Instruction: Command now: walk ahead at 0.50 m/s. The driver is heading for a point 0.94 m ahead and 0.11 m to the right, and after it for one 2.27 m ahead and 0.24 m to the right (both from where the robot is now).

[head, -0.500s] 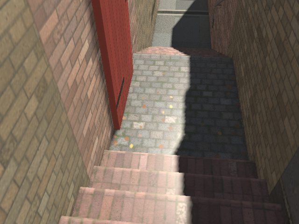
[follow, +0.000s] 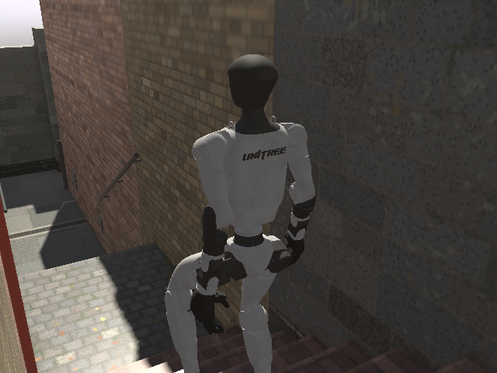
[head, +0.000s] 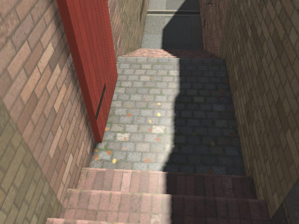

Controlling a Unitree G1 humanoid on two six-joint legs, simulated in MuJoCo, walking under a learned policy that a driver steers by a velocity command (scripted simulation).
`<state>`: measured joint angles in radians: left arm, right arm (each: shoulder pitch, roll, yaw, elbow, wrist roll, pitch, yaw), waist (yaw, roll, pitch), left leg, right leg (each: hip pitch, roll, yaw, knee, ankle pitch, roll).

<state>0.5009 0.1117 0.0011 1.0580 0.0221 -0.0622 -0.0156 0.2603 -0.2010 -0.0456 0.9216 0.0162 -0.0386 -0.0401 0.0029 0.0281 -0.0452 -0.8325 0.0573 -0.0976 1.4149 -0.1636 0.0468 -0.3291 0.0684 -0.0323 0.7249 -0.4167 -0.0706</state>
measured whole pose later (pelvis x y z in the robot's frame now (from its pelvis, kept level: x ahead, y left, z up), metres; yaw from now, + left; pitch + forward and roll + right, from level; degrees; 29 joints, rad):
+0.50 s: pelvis +0.26 +0.05 -0.16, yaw +0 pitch +2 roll +0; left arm 0.30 0.20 0.05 0.93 -0.04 -0.04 0.04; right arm 0.42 -0.15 -0.02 1.01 -0.01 -0.05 0.03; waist 0.01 -0.02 -0.04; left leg -0.36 -0.06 0.03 0.69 -0.36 0.07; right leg -0.75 -0.03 0.10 1.55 -0.32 -0.05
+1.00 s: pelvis +0.52 -0.03 -0.33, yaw -12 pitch +2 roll +0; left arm 0.38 0.17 0.04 0.93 0.00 -0.02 -0.04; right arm 0.26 -0.21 -0.05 0.89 0.03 -0.07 -0.04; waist 0.00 0.02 -0.02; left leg -0.74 0.05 -0.10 1.63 -0.42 0.00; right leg -0.40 0.12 0.06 0.73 -0.35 -0.09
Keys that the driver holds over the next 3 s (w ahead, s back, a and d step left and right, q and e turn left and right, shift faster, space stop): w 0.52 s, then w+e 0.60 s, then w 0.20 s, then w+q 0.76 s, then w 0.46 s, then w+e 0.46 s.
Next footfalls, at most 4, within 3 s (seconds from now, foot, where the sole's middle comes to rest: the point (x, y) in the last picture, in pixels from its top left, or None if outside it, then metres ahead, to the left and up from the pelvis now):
0.32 left None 0.31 0.13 -0.91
0.84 right None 0.55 -0.12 -1.08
1.30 left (155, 208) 0.83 0.04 -1.24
1.86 right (196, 187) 1.07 -0.26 -1.41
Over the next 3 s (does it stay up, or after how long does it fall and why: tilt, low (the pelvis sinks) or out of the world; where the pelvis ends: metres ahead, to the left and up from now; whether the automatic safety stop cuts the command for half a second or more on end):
stays up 1.65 -0.16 -0.81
